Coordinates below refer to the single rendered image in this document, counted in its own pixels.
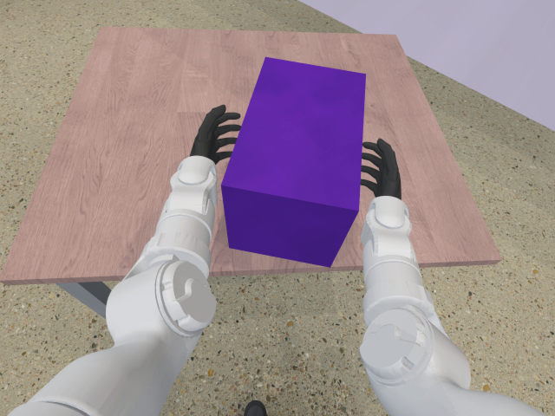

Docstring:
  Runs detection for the robot left upper arm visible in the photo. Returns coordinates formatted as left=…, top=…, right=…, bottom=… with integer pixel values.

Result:
left=7, top=259, right=216, bottom=416

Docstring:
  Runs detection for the left robot forearm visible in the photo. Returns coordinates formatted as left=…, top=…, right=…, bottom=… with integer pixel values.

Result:
left=106, top=156, right=218, bottom=320

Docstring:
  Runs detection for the right robot hand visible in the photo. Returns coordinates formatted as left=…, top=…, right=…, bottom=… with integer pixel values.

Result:
left=361, top=139, right=402, bottom=200

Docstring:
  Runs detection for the table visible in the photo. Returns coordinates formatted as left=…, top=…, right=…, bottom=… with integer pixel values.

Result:
left=0, top=27, right=502, bottom=319

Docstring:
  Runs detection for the right robot forearm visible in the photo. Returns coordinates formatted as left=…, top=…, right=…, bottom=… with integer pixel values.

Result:
left=361, top=196, right=451, bottom=340

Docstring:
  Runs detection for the left robot hand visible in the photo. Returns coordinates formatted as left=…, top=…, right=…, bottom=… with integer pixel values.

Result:
left=190, top=105, right=241, bottom=165

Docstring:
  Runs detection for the carton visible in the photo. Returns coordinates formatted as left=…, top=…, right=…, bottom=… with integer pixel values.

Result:
left=221, top=57, right=366, bottom=268

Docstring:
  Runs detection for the robot right upper arm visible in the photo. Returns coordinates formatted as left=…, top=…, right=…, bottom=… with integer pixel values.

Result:
left=359, top=308, right=547, bottom=416

